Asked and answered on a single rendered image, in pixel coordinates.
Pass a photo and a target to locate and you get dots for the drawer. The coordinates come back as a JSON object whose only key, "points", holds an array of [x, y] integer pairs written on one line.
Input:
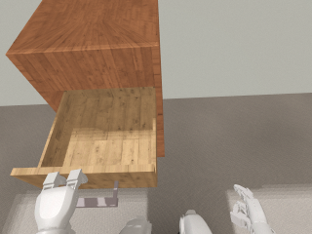
{"points": [[111, 134]]}

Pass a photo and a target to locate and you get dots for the cabinet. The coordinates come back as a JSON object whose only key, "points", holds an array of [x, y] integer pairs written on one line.
{"points": [[70, 45]]}

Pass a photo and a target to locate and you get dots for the robot right hand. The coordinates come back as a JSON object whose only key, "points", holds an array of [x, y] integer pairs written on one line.
{"points": [[244, 215]]}

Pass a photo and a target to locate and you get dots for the robot thigh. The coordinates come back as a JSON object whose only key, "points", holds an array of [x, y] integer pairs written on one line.
{"points": [[193, 224], [137, 225]]}

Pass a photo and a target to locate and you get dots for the robot right thigh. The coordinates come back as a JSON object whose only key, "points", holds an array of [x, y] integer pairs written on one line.
{"points": [[193, 224]]}

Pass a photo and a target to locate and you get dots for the robot left thigh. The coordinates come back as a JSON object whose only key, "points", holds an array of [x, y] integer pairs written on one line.
{"points": [[137, 225]]}

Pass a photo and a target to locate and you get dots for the right robot forearm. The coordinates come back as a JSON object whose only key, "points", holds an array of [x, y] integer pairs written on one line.
{"points": [[261, 228]]}

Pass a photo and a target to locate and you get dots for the robot left hand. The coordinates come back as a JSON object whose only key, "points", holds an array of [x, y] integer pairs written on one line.
{"points": [[56, 205]]}

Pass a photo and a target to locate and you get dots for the handle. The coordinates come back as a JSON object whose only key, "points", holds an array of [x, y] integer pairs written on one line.
{"points": [[100, 202]]}

